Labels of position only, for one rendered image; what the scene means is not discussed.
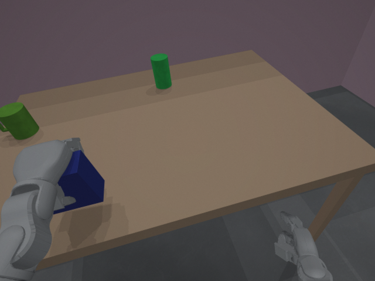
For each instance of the robot right forearm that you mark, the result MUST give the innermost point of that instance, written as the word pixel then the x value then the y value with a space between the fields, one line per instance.
pixel 312 268

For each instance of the table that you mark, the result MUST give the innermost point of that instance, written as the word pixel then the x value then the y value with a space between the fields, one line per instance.
pixel 230 133

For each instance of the robot left hand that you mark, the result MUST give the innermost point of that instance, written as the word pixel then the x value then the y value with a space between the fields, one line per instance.
pixel 47 161

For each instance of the sponge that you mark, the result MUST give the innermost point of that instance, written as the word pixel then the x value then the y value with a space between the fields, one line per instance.
pixel 82 181

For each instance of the robot left forearm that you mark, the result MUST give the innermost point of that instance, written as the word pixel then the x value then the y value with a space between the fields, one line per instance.
pixel 25 236

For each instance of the robot right hand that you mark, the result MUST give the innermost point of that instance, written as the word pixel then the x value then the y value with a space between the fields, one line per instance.
pixel 299 244

